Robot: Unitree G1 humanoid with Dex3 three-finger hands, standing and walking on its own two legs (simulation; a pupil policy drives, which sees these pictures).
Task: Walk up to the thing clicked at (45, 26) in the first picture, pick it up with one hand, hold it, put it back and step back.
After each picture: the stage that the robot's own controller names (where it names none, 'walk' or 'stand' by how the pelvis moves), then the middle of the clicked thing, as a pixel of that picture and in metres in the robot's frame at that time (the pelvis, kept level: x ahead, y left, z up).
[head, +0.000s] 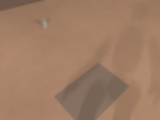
stand; (44, 22) +1.79 +0.52 -0.72
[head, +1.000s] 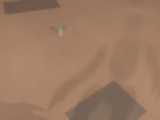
walk; (60, 30) +1.69 +0.23 -0.70
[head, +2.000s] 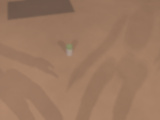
walk; (69, 49) +1.13 +0.14 -0.70
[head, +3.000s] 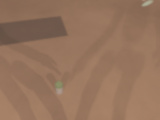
walk; (59, 87) +0.73 +0.19 -0.70
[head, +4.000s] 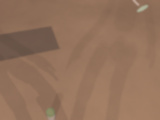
walk; (51, 114) +0.49 +0.21 -0.71
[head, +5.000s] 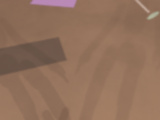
stand; out of the picture +0.40 +0.21 -0.71
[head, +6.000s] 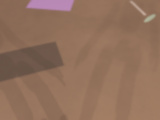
stand; out of the picture +0.35 +0.21 -0.72
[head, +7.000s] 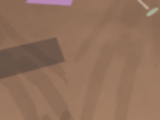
stand; out of the picture +0.34 +0.21 -0.71
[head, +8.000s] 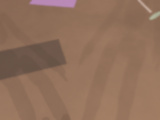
stand; out of the picture +0.33 +0.21 -0.73
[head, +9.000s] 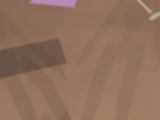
stand; out of the picture +0.34 +0.21 -0.72
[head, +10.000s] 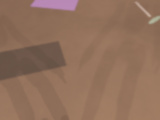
stand; out of the picture +0.34 +0.21 -0.72
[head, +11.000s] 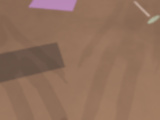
stand; out of the picture +0.32 +0.22 -0.73
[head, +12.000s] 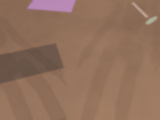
stand; out of the picture +0.32 +0.22 -0.73
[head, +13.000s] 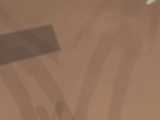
go down; out of the picture +0.34 +0.22 -0.71
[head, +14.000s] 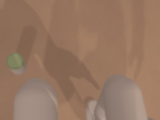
go down; (17, 64) +0.42 +0.23 -0.29
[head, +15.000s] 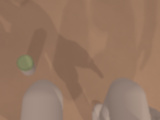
close in; (27, 65) +0.42 +0.22 -0.30
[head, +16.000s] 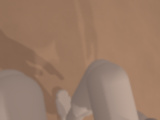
close in; out of the picture +0.41 +0.26 -0.22
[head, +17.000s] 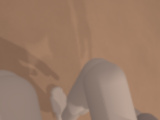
close; out of the picture +0.40 +0.27 -0.22
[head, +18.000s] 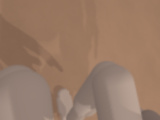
lift; out of the picture +0.35 +0.26 -0.22
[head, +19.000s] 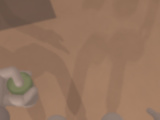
lift; (24, 90) +0.31 +0.19 -0.02
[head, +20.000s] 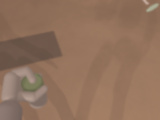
hold; (35, 91) +0.32 +0.17 +0.01
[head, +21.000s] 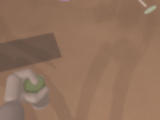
hold; (37, 92) +0.32 +0.17 -0.01
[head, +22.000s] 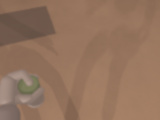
crouch; (32, 92) +0.33 +0.18 -0.06
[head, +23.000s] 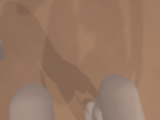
lower; out of the picture +0.45 +0.26 -0.11
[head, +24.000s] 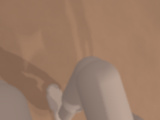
lower; out of the picture +0.42 +0.28 -0.23
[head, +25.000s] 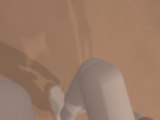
lower; out of the picture +0.41 +0.28 -0.23
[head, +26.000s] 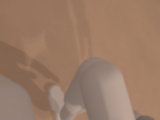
lower; out of the picture +0.41 +0.28 -0.23
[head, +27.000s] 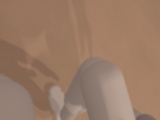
lower; out of the picture +0.41 +0.28 -0.23
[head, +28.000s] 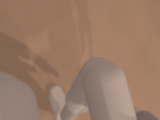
open; out of the picture +0.41 +0.26 -0.23
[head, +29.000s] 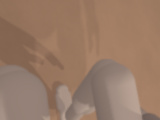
stand; out of the picture +0.40 +0.27 -0.23
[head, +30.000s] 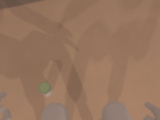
walk; (46, 89) +0.40 +0.21 -0.49
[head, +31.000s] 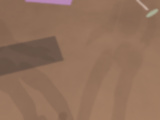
stand; out of the picture +0.35 +0.20 -0.66
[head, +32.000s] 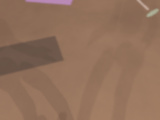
stand; out of the picture +0.35 +0.21 -0.67
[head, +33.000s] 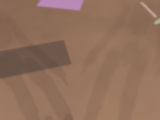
stand; out of the picture +0.36 +0.19 -0.72
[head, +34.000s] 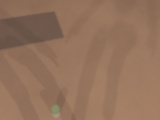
walk; (55, 111) +0.41 +0.14 -0.70
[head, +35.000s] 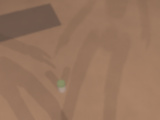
walk; (61, 86) +0.61 +0.18 -0.69
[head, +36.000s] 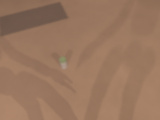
walk; (63, 62) +0.95 +0.28 -0.70
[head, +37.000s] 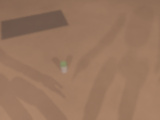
stand; (63, 67) +0.99 +0.22 -0.70
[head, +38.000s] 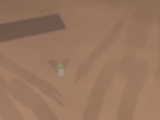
stand; (60, 69) +1.01 +0.24 -0.73
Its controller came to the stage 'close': yes
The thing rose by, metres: 0.70
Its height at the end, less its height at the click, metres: +0.00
